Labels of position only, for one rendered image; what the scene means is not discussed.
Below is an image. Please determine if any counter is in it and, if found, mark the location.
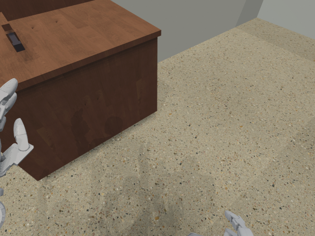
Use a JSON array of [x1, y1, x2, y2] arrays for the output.
[[0, 0, 161, 181]]

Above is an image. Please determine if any left robot hand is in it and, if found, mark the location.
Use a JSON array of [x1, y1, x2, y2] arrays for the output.
[[0, 78, 33, 177]]

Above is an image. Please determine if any right robot hand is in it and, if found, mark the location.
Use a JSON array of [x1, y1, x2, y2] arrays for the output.
[[224, 210, 254, 236]]

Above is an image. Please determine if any tap lever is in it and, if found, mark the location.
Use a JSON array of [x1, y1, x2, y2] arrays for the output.
[[8, 31, 25, 52]]

